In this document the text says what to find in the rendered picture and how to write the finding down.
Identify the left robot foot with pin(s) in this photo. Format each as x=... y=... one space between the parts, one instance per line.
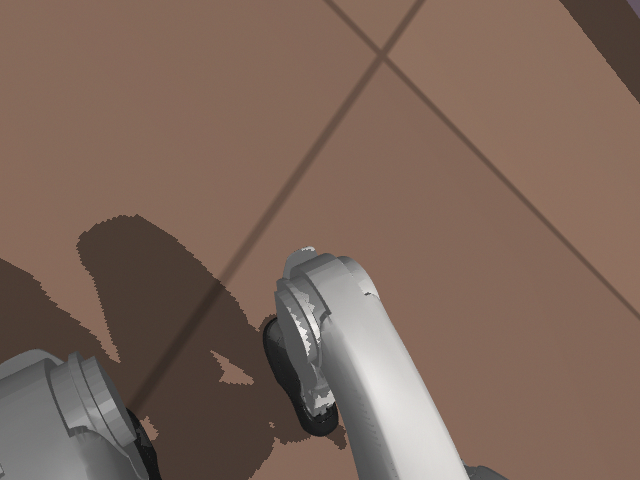
x=145 y=448

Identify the right robot foot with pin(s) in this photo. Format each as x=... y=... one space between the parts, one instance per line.
x=287 y=378

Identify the right robot hand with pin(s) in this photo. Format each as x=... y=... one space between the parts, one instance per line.
x=482 y=473

